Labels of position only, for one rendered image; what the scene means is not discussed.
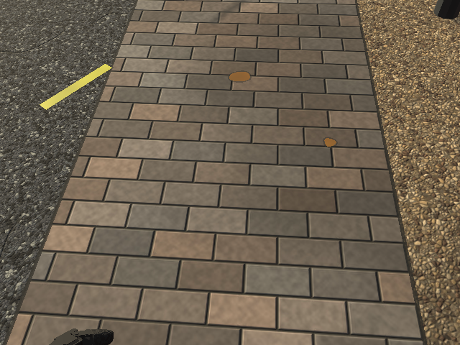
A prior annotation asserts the left robot hand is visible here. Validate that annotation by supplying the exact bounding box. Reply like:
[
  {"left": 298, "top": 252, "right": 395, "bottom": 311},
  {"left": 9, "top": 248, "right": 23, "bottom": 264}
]
[{"left": 49, "top": 328, "right": 114, "bottom": 345}]

